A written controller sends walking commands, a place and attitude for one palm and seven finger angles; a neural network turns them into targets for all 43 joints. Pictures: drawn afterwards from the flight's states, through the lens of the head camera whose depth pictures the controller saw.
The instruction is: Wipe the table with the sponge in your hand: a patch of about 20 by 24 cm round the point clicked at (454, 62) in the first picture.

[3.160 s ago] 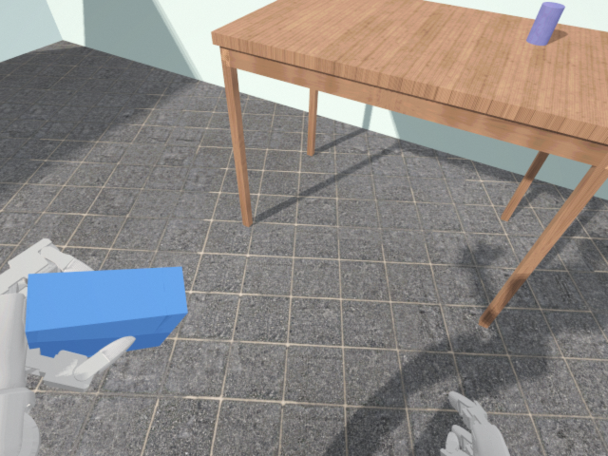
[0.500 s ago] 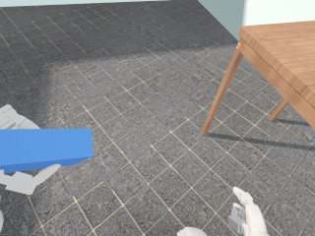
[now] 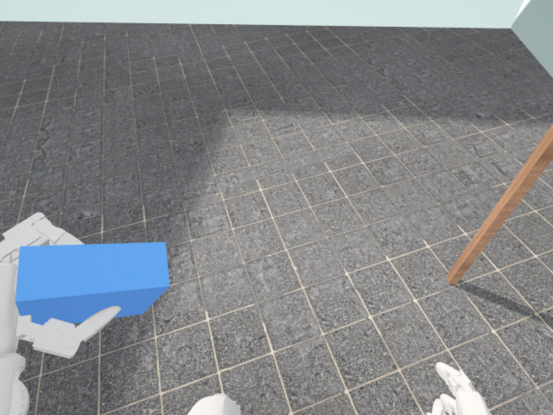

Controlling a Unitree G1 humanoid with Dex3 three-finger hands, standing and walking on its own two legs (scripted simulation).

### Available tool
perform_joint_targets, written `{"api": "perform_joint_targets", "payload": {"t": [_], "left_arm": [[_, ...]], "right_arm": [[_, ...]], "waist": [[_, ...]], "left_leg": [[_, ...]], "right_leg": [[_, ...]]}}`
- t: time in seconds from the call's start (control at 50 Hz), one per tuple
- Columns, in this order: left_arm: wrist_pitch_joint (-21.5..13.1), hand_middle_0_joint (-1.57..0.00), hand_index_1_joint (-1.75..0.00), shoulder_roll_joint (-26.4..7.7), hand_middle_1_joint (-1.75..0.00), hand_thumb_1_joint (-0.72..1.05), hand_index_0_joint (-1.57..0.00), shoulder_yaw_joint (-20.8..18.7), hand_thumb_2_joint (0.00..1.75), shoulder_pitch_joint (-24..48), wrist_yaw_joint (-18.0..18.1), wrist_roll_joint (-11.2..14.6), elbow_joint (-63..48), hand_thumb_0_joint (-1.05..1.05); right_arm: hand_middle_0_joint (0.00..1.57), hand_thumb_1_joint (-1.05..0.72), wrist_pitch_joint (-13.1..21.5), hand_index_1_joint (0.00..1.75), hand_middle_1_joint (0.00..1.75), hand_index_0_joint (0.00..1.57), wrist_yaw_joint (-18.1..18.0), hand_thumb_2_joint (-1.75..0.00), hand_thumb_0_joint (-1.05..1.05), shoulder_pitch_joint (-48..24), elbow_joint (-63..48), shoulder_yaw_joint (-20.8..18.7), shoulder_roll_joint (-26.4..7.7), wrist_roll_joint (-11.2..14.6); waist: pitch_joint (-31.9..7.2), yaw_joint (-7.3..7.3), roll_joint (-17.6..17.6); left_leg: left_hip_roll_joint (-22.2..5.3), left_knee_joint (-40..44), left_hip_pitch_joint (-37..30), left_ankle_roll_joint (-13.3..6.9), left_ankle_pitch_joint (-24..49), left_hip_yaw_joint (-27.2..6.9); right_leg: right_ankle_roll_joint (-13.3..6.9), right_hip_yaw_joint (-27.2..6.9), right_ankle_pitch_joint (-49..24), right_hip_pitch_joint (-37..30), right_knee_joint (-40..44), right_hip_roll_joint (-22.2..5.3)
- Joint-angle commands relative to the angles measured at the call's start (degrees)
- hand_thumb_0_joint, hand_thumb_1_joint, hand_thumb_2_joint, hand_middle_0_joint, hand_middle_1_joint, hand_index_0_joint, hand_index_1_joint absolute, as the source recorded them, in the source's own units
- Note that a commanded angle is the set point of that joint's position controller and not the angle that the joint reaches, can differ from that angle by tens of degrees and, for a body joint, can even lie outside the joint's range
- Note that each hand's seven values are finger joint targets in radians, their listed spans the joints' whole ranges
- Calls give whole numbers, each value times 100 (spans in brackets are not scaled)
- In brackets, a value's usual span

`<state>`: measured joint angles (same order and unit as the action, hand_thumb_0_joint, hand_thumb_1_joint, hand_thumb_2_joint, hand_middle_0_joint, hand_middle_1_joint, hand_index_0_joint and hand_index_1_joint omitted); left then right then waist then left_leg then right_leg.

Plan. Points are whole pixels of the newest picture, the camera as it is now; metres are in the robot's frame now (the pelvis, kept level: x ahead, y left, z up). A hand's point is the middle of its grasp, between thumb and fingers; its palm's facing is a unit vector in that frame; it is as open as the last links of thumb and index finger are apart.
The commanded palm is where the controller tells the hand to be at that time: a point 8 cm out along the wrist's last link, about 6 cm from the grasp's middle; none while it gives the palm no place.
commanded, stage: walk to a spot facing it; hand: left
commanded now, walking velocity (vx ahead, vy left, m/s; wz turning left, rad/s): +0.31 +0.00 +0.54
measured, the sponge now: (115, 285) +0.23 +0.19 +0.15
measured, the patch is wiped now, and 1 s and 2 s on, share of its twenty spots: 0.00 0.00 0.00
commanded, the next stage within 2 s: turn to face it in 0.78 s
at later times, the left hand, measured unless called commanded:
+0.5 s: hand (32, 274) +0.22 +0.27 +0.18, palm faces +0.58 -0.66 -0.48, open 9.3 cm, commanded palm +0.17 +0.29 +0.17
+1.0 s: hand (8, 253) +0.25 +0.32 +0.16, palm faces +0.69 -0.59 -0.41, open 9.3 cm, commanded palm +0.18 +0.33 +0.17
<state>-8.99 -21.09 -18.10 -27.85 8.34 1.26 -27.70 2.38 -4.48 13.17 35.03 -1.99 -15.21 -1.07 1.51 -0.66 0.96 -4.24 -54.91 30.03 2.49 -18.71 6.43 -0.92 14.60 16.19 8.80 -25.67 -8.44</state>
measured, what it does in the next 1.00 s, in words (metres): walks ahead, turning left: left foot, then right foot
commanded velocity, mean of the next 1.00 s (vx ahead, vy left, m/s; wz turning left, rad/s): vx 0.24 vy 0.00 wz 0.27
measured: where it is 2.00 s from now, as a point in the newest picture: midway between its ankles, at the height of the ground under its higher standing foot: outside the picture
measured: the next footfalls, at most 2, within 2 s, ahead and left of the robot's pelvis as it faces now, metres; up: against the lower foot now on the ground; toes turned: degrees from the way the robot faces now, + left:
left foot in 0.16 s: +0.07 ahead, +0.16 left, +0.00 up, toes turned +13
right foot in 0.50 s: +0.18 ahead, -0.11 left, +0.00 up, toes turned +1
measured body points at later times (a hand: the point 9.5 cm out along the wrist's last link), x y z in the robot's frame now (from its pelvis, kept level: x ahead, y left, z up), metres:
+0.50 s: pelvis +0.07 -0.01 -0.02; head +0.07 -0.03 +0.43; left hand +0.18 +0.30 +0.20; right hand +0.25 -0.16 -0.13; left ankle +0.04 +0.15 -0.75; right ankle +0.14 -0.11 -0.75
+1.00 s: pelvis +0.13 +0.01 -0.02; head +0.15 +0.05 +0.42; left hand +0.21 +0.35 +0.18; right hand +0.38 -0.14 -0.10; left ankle +0.13 +0.13 -0.75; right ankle +0.16 -0.11 -0.67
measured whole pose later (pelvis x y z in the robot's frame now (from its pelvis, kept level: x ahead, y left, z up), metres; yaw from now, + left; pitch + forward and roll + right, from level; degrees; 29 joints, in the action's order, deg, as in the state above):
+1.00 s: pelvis +0.13 +0.01 -0.02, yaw +22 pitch -1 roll +0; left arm -11.4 -23.4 -23.3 -24.9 9.8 0.6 -33.2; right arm 4.1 -2.4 9.5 33.8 -1.3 -9.5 0.7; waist 4.6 0.3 3.6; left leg -3.5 -36.0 19.4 -1.0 -15.5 7.4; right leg 2.7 4.6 28.4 28.5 -68.4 -5.3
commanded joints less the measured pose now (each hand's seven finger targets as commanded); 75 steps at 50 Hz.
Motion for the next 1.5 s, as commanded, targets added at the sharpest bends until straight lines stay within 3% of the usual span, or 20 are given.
{"api": "perform_joint_targets", "payload": {"t": [0.0,0.1,0.14,0.2,0.32,0.42,0.46,0.48,0.52,0.62,0.8,0.82,0.84,0.86,0.9,1.02,1.18,1.24,1.32,1.48], "left_arm": [[-337,-120,-160,-991,-160,10,-120,-945,130,350,316,131,-1475,0],[-347,-120,-160,-850,-160,10,-120,-692,130,903,417,128,-1865,0],[-617,-120,-160,-845,-160,10,-120,-599,130,948,422,63,-2245,0],[-640,-120,-160,-1223,-160,10,-120,-962,130,818,202,-74,-2161,0],[-739,-120,-160,-910,-160,10,-120,-985,130,236,109,83,-2081,0],[-540,-120,-160,-585,-160,10,-120,-662,130,641,49,29,-714,0],[-399,-120,-160,-772,-160,10,-120,-634,130,1034,73,-55,-522,0],[-354,-120,-160,-1132,-160,10,-120,-788,130,1199,108,-71,-577,0],[-469,-120,-160,-1308,-160,10,-120,-943,130,1510,136,-24,-962,0],[-596,-120,-160,-1242,-160,10,-120,-1070,130,714,143,16,-1666,0],[-496,-120,-160,-993,-160,10,-120,-1136,130,195,418,136,-1871,0],[-528,-120,-160,-843,-160,10,-120,-949,130,284,400,150,-1995,0],[-664,-120,-160,-849,-160,10,-120,-943,130,419,379,147,-2270,0],[-831,-120,-160,-1029,-160,10,-120,-1006,130,574,369,37,-2328,0],[-784,-120,-160,-1228,-160,10,-120,-1148,130,384,228,-21,-1999,0],[-724,-120,-160,-980,-160,10,-120,-880,130,314,149,25,-2327,0],[-385,-120,-160,-751,-160,10,-120,-623,130,1177,-3,1,-644,0],[-317,-120,-160,-1022,-160,10,-120,-790,130,1331,48,60,-770,0],[-529,-120,-160,-1224,-160,10,-120,-1125,130,593,156,149,-1735,0],[-615,-120,-160,-1219,-160,10,-120,-1414,130,-288,202,287,-1311,0]], "right_arm": [[20,-90,341,30,30,20,24,-90,0,-598,-1190,-98,-148,20],[20,-90,355,30,30,20,-39,-90,0,-231,-1200,-171,-252,61],[20,-90,467,30,30,20,77,-90,0,-320,-1223,-146,-403,104],[20,-90,448,30,30,20,219,-90,0,-538,-1024,-228,-384,222],[20,-90,722,30,30,20,193,-90,0,-584,-820,-67,-180,169],[20,-90,610,30,30,20,26,-90,0,-540,-647,-35,-192,158],[20,-90,518,30,30,20,0,-90,0,-519,-612,26,-70,169],[20,-90,499,30,30,20,13,-90,0,-719,-726,53,14,156],[20,-90,562,30,30,20,91,-90,0,-898,-683,-30,-220,67],[20,-90,351,30,30,20,70,-90,0,-987,-757,-7,-159,108],[20,-90,320,30,30,20,47,-90,0,-321,-1144,-199,-160,53],[20,-90,344,30,30,20,11,-90,0,-179,-1144,-263,-281,108],[20,-90,390,30,30,20,35,-90,0,-339,-1216,-288,-421,114],[20,-90,471,30,30,20,118,-90,0,-368,-1185,-224,-400,134],[20,-90,429,30,30,20,196,-90,0,-402,-992,-299,-443,228],[20,-90,619,30,30,20,212,-90,0,-516,-845,-74,-262,131],[20,-90,561,30,30,20,170,-90,0,-602,-836,4,-191,147],[20,-90,549,30,30,20,220,-90,0,-699,-981,-16,-113,172],[20,-90,271,30,30,20,275,-90,0,-1006,-916,145,15,136],[20,-90,12,30,30,20,301,-90,0,-820,-1114,-50,-256,124]], "waist": [[-521,-284,1110],[-1125,210,105],[-1239,181,-2456],[-733,130,-1540],[-518,-14,-1721],[-418,-65,-986],[-441,-63,375],[-366,-149,1993],[-350,-76,1301],[-388,7,788],[-889,77,500],[-1068,248,-353],[-1086,224,-2086],[-1063,148,-2366],[-1110,141,-1632],[-893,56,-1680],[-499,-43,-569],[-801,-105,1852],[-1231,-77,222],[-1168,-168,303]], "left_leg": [[81,1281,157,-85,-376,449],[420,2933,-2560,-413,281,557],[-2026,3455,-4259,-1697,3657,-3391],[-1826,3618,-2836,-1872,1495,-2900],[-1048,4127,-1296,-1201,144,-961],[-844,3193,-937,-949,-1077,-748],[-228,1055,-34,-639,-1367,-348],[434,-865,1128,-354,-1723,-135],[141,-2161,1219,-224,-912,-883],[-180,-906,269,-30,-218,-417],[375,2550,-1606,-148,232,695],[141,2987,-2486,-348,490,138],[-1170,3280,-3299,-1062,2253,-1983],[-2108,3427,-3601,-1718,4140,-3541],[-1966,3196,-3175,-1745,3158,-2807],[-1324,3510,-2130,-969,2960,-562],[-1352,2151,-1346,-353,605,149],[82,-1003,-85,147,-1619,-399],[7,-1429,81,277,-667,-749],[255,551,-466,203,-709,-492]], "right_leg": [[-574,-1013,-1365,-856,733,-1367],[-91,-311,-1960,380,-2077,-910],[403,-579,2161,3143,-4984,426],[384,-1416,1341,3563,-5323,-87],[475,-675,287,1655,-2723,151],[519,-208,292,237,-752,673],[113,-1505,1178,-508,462,-176],[-596,-3974,1406,-820,1252,-1658],[-874,-4415,1924,-402,1541,-2041],[-500,-1340,-195,105,1070,-1400],[-252,-572,-1117,8,-742,-1178],[11,-273,-1293,588,-2149,-894],[455,-162,904,2079,-3849,77],[406,-735,2363,2971,-4784,429],[336,-1380,1654,3197,-5069,124],[355,-889,319,1850,-2753,460],[343,-800,-528,285,-288,671],[-550,-4243,-2894,51,872,-1178],[-721,-3186,-2276,-306,337,-690],[-669,-3628,-366,109,1091,-438]]}}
